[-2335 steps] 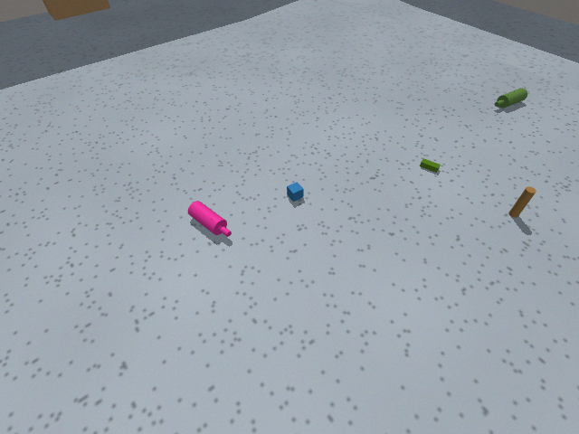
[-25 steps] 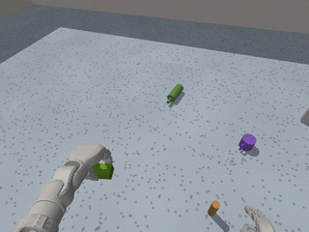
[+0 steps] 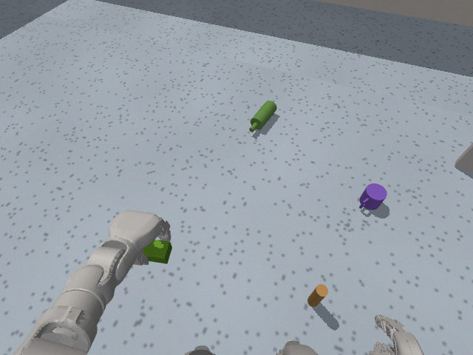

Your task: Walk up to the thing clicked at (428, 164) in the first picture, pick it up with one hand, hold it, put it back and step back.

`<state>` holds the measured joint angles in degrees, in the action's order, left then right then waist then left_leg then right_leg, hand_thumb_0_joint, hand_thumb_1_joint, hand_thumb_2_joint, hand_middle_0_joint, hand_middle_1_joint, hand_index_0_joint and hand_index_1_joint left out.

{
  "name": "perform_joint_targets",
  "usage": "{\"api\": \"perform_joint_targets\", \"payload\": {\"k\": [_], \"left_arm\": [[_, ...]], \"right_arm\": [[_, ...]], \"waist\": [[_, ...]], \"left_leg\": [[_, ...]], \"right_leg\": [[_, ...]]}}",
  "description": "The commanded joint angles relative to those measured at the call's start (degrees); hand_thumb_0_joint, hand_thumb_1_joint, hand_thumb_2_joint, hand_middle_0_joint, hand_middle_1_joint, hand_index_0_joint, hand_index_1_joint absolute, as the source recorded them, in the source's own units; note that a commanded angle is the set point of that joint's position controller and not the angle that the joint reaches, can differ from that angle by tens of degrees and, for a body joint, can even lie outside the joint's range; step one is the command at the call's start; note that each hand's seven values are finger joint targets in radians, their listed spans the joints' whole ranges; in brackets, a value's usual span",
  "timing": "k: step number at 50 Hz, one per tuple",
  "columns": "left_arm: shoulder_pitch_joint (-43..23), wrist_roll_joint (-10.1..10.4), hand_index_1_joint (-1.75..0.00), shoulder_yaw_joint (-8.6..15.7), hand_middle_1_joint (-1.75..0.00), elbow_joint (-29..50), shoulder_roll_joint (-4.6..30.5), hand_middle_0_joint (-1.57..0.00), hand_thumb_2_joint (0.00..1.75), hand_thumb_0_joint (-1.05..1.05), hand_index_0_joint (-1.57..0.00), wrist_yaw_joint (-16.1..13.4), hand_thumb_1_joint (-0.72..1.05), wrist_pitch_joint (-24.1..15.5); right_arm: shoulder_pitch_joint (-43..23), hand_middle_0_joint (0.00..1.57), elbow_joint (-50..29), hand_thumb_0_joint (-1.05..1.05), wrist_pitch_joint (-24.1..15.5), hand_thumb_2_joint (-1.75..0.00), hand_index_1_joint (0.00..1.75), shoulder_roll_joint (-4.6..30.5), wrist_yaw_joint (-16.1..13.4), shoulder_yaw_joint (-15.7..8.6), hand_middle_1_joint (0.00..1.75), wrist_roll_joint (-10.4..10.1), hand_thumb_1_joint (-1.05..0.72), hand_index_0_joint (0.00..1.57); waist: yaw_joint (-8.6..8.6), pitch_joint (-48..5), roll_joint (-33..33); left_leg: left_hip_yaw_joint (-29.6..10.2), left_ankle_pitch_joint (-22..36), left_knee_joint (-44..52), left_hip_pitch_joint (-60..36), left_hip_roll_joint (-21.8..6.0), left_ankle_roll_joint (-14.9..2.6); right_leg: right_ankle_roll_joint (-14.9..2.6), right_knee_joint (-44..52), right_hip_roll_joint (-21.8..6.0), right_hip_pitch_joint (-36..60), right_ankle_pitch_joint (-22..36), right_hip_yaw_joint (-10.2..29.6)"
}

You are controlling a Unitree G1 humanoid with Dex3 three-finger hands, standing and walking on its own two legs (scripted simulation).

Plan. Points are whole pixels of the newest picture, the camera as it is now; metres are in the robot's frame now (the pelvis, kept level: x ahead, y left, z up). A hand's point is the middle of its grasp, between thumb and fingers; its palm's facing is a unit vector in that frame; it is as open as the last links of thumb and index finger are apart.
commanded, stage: crouch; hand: left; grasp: from above
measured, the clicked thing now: (147, 249) +0.34 +0.21 -0.11
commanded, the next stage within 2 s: lower in 1.82 s
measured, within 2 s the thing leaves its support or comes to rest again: neither
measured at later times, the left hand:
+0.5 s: hand (176, 256) +0.40 +0.19 -0.31, palm faces -0.43 +0.11 -0.90, open 6.9 cm
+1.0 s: hand (189, 258) +0.46 +0.18 -0.48, palm faces -0.44 +0.06 -0.90, open 6.8 cm
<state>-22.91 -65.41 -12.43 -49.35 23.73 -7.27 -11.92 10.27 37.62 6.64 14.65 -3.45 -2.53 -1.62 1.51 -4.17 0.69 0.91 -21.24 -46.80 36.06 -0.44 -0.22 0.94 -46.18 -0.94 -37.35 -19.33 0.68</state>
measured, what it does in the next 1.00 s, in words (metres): lowers itself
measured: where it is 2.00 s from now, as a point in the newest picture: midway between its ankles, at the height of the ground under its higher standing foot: outside the picture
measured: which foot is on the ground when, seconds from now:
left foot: down 0.00-1.00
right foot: down 0.00-1.00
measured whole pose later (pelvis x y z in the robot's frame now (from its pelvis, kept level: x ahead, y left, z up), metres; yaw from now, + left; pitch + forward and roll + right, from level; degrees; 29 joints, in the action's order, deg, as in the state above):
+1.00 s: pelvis -0.06 +0.00 -0.32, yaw -2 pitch +40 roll -5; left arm -62.3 -75.3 -1.5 -81.9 34.5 -20.4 -10.1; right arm 10.7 40.4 -2.1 14.1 5.4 0.2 7.1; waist 16.0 -6.6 1.3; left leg -3.6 -40.3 -121.9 121.3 0.2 -0.3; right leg 1.2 -118.0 -1.1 -120.5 -37.2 -2.0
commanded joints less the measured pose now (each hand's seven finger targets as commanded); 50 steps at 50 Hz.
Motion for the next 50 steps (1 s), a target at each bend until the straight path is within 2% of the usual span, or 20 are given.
{"api": "perform_joint_targets", "payload": {"k": [1, 3, 7, 12, 13, 16, 19, 22, 26, 29, 31, 32, 37, 40, 42, 43, 46, 48, 49, 50], "left_arm": [[-26.4, -1.7, -0.33, 3.2, -0.37, 2.1, 7.3, -1.09, 0.32, 0.0, -1.13, -8.0, 0.76, 0.1], [-26.3, -2.9, -0.32, 4.1, -0.35, -4.0, 8.5, -1.1, 0.34, 0.0, -1.13, -10.2, 0.74, 0.8], [-36.3, -4.6, -0.31, 4.3, -0.35, -3.6, 9.5, -1.11, 0.3, 0.0, -1.15, -13.1, 0.78, 1.7], [-42.0, -5.0, -0.32, 5.6, -0.34, -9.5, 11.4, -1.2, 0.4, 0.0, -1.22, -14.7, 0.85, 3.6], [-41.7, -5.1, -0.32, 7.0, -0.36, -10.0, 13.4, -1.19, 0.36, 0.0, -1.23, -15.0, 0.87, 4.3], [-47.0, -4.2, -0.32, 7.1, -0.35, -8.5, 13.3, -1.21, 0.36, 0.0, -1.25, -14.9, 0.9, 5.5], [-44.2, -4.6, -0.33, 7.6, -0.37, -14.7, 14.3, -1.23, 0.36, 0.0, -1.26, -13.7, 0.93, 6.3], [-48.5, -4.0, -0.35, 7.7, -0.38, -15.4, 14.2, -1.24, 0.42, 0.0, -1.28, -12.4, 0.95, 6.0], [-50.5, -3.9, -0.3, 7.6, -0.34, -18.2, 14.4, -1.2, 0.34, 0.0, -1.25, -11.9, 0.92, 4.7], [-55.2, -4.4, -0.27, 9.2, -0.32, -16.0, 17.4, -1.2, 0.33, 0.0, -1.24, -12.4, 0.9, 3.1], [-55.2, -5.3, -0.27, 9.0, -0.31, -18.1, 15.9, -1.18, 0.32, 0.0, -1.22, -12.9, 0.88, 2.4], [-57.6, -6.0, -0.28, 9.9, -0.32, -16.0, 18.4, -1.18, 0.33, 0.0, -1.22, -13.4, 0.87, 1.7], [-59.9, -8.5, -0.22, 11.9, -0.26, -18.4, 20.4, -1.14, 0.27, 0.0, -1.18, -15.5, 0.8, 1.2], [-59.8, -9.0, -0.23, 11.5, -0.28, -20.6, 19.0, -1.13, 0.26, 0.0, -1.18, -16.4, 0.8, 1.4], [-62.5, -9.2, -0.24, 13.2, -0.28, -19.3, 21.9, -1.14, 0.3, 0.0, -1.18, -16.7, 0.8, 1.3], [-61.3, -9.1, -0.25, 12.3, -0.29, -22.5, 20.7, -1.13, 0.31, 0.0, -1.17, -16.3, 0.78, 1.7], [-63.7, -9.0, -0.26, 13.4, -0.3, -21.9, 23.3, -1.11, 0.31, 0.0, -1.16, -16.1, 0.79, 1.6], [-64.8, -8.8, -0.26, 12.9, -0.3, -21.4, 22.8, -1.12, 0.32, 0.0, -1.16, -15.6, 0.79, 1.4], [-60.3, -9.1, -0.25, 12.2, -0.29, -27.2, 21.3, -1.12, 0.31, 0.0, -1.16, -15.2, 0.79, 1.9], [-64.1, -8.6, -0.25, 12.4, -0.3, -22.0, 21.6, -1.11, 0.28, 0.0, -1.15, -14.9, 0.8, 1.2]], "right_arm": [[4.1, 0.2, -3.3, 0.0, -0.9, -0.9, 0.3, 8.3, 0.4, -3.9, 0.3, 1.1, -0.92, 0.2], [4.8, 0.2, -3.1, 0.0, -1.1, -0.91, 0.3, 9.0, 0.7, -4.4, 0.3, 1.4, -0.92, 0.2], [7.0, 0.2, -2.0, 0.0, -1.9, -0.9, 0.3, 9.5, 0.9, -5.0, 0.3, 2.5, -0.92, 0.2], [8.9, 0.2, -0.6, 0.0, -3.4, -0.9, 0.3, 9.5, 0.4, -4.7, 0.3, 3.4, -0.92, 0.2], [9.3, 0.2, -0.6, 0.0, -3.8, -0.9, 0.3, 10.0, 0.3, -5.0, 0.3, 3.5, -0.91, 0.2], [9.8, 0.2, -0.6, 0.0, -4.7, -0.9, 0.3, 9.8, 0.1, -4.9, 0.3, 3.8, -0.91, 0.2], [10.2, 0.2, -0.2, 0.0, -5.3, -0.9, 0.3, 10.1, 0.4, -4.7, 0.3, 4.0, -0.91, 0.2], [10.6, 0.2, 0.0, 0.0, -5.8, -0.9, 0.3, 10.5, 0.8, -4.5, 0.3, 4.4, -0.91, 0.2], [11.0, 0.2, 0.4, 0.0, -6.6, -0.9, 0.3, 11.1, 1.6, -3.8, 0.3, 4.6, -0.91, 0.2], [12.2, 0.2, 0.8, 0.0, -7.5, -0.9, 0.3, 11.1, 2.5, -2.9, 0.3, 5.1, -0.91, 0.2], [13.2, 0.2, 1.6, 0.0, -8.0, -0.9, 0.3, 11.3, 3.2, -2.5, 0.3, 5.7, -0.91, 0.2], [13.5, 0.2, 1.7, 0.0, -8.1, -0.9, 0.3, 11.4, 3.5, -2.4, 0.3, 5.8, -0.91, 0.2], [15.5, 0.2, 2.8, 0.0, -8.7, -0.91, 0.3, 12.0, 5.4, -2.1, 0.3, 7.2, -0.92, 0.2], [15.8, 0.2, 2.8, 0.0, -8.8, -0.91, 0.3, 11.5, 6.6, -1.8, 0.3, 7.9, -0.92, 0.2], [16.4, 0.2, 3.2, 0.0, -8.8, -0.91, 0.3, 11.6, 7.2, -1.9, 0.3, 8.2, -0.92, 0.2], [15.8, 0.2, 2.6, 0.0, -8.8, -0.91, 0.3, 11.4, 7.5, -1.6, 0.3, 8.2, -0.92, 0.2], [16.1, 0.2, 3.3, 0.0, -8.7, -0.91, 0.3, 11.9, 8.0, -1.7, 0.3, 8.5, -0.92, 0.2], [15.8, 0.2, 3.4, 0.0, -8.4, -0.91, 0.3, 11.9, 8.3, -1.8, 0.3, 8.6, -0.92, 0.2], [15.9, 0.2, 3.0, 0.0, -8.5, -0.91, 0.3, 12.1, 8.6, -1.6, 0.3, 8.6, -0.92, 0.2], [16.3, 0.2, 3.4, 0.0, -8.5, -0.9, 0.3, 12.1, 8.8, -1.7, 0.3, 8.8, -0.92, 0.2]], "waist": [[4.14, -18.8, -0.7], [3.94, -18.9, -1.5], [5.06, -29.8, 4.3], [7.12, -34.4, 3.1], [6.28, -36.3, 3.2], [7.57, -41.2, 6.2], [8.24, -39.3, 4.4], [9.72, -39.1, 6.3], [11.89, -37.4, 5.5], [12.63, -41.8, 7.6], [13.62, -43.2, 9.2], [13.63, -44.8, 11.0], [14.04, -48.7, 16.1], [15.04, -47.6, 15.4], [15.5, -48.7, 15.1], [15.72, -47.9, 14.3], [16.52, -46.9, 13.5], [16.52, -46.8, 14.5], [16.53, -44.3, 13.8], [17.26, -45.0, 15.1]], "left_leg": [[-0.2, 11.3, -6.5, 0.6, 1.3, -0.49], [-0.4, 6.8, -10.4, 7.2, 1.4, -0.58], [-1.3, 5.3, -17.7, 10.8, 1.2, -0.33], [-1.5, -0.1, -27.1, 25.1, 1.5, -1.05], [-1.7, -1.0, -28.0, 26.1, 1.5, -0.94], [-2.2, -2.7, -31.0, 28.1, 1.3, -0.74], [-2.4, -6.4, -34.2, 35.4, 1.4, -0.96], [-4.2, -10.7, -37.0, 38.0, 1.0, -0.73], [-5.8, -15.7, -40.6, 43.3, 1.1, -0.86], [-4.9, -13.0, -45.3, 45.5, 1.4, -1.05], [-5.1, -8.5, -48.2, 45.4, 1.3, -0.67], [-4.7, -7.7, -49.3, 45.8, 1.5, -0.62], [-4.1, -0.4, -55.1, 43.8, 1.3, -0.22], [-2.7, -0.5, -58.1, 47.7, 1.7, -0.8], [-2.2, -1.0, -60.2, 49.9, 1.8, -1.2], [-1.8, -2.0, -61.0, 51.4, 1.8, -1.52], [-1.5, -3.5, -63.1, 55.7, 1.7, -1.82], [-1.6, -4.2, -64.0, 56.2, 1.6, -1.84], [-2.2, -3.7, -63.8, 56.2, 1.6, -1.44], [-2.2, -3.1, -64.3, 56.3, 1.5, -1.46]], "right_leg": [[-1.96, -3.7, 2.4, -5.6, 10.0, -1.0], [-1.98, -7.5, 2.3, -10.4, 6.0, -1.2], [-2.5, -15.6, 2.0, -18.9, 4.0, -1.5], [-2.48, -24.3, 1.9, -26.4, 0.4, -1.5], [-2.51, -25.6, 1.8, -27.2, -0.5, -1.5], [-2.77, -29.7, 1.5, -31.2, -2.0, -1.7], [-2.82, -33.3, 1.6, -34.7, -5.2, -2.3], [-3.14, -37.4, 1.5, -43.0, -9.2, -3.0], [-3.13, -41.5, 1.3, -49.8, -13.4, -3.9], [-3.14, -45.2, 1.1, -51.7, -11.4, -3.9], [-3.17, -48.1, 0.9, -54.8, -8.0, -4.2], [-3.3, -49.2, 0.9, -54.7, -7.3, -4.1], [-3.42, -54.1, 0.8, -58.9, -2.8, -4.4], [-3.15, -55.4, 1.0, -57.4, -1.3, -4.5], [-2.9, -56.3, 1.1, -56.6, -0.6, -4.4], [-2.71, -56.5, 1.1, -56.1, -0.9, -4.3], [-2.48, -58.0, 1.2, -56.1, -1.1, -4.4], [-2.62, -58.9, 1.6, -57.5, -1.8, -4.7], [-2.81, -59.7, 1.2, -59.4, -2.4, -5.0], [-2.87, -60.5, 1.5, -59.6, -1.8, -5.3]]}}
